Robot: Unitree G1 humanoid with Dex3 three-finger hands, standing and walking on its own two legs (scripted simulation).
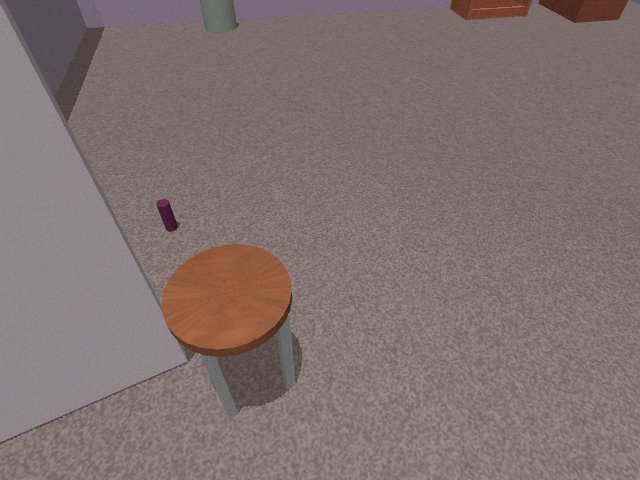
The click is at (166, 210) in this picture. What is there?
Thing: squat round
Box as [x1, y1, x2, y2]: [156, 199, 177, 231]
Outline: 161,199 156,204 165,227 169,231 174,230 177,227 169,203 166,199
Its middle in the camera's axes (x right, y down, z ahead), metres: -0.69 -0.12 +1.69
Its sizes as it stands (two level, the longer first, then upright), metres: 0.052 0.052 0.147
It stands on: the floor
